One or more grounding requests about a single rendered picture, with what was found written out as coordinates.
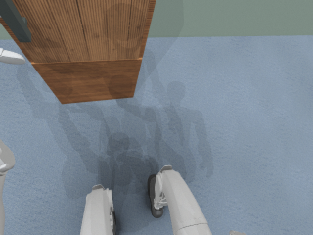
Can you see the robot right shin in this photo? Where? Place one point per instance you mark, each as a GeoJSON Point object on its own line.
{"type": "Point", "coordinates": [158, 201]}

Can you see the robot left upper arm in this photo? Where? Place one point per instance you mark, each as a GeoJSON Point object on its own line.
{"type": "Point", "coordinates": [7, 162]}

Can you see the robot left thigh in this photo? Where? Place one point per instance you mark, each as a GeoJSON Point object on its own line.
{"type": "Point", "coordinates": [98, 208]}

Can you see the handle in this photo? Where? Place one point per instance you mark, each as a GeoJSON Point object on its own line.
{"type": "Point", "coordinates": [16, 23]}

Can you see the cupboard door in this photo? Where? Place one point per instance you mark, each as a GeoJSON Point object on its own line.
{"type": "Point", "coordinates": [83, 30]}

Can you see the left robot hand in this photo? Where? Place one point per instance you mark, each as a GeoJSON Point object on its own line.
{"type": "Point", "coordinates": [9, 57]}

